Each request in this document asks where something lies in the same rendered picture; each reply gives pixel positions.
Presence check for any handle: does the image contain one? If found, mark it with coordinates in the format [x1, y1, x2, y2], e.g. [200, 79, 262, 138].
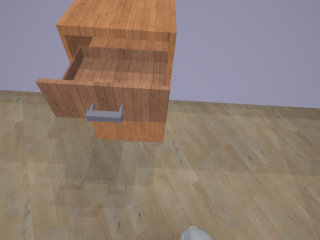
[85, 103, 124, 123]

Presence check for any robot right shin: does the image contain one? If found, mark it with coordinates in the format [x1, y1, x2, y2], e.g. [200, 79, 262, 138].
[187, 226, 198, 230]

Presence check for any cabinet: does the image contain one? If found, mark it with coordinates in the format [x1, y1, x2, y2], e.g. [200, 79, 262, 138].
[56, 0, 177, 142]

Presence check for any drawer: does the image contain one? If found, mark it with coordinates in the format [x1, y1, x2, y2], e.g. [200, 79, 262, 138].
[36, 46, 170, 123]

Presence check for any robot right thigh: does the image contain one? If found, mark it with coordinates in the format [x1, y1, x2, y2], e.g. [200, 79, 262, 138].
[180, 228, 213, 240]

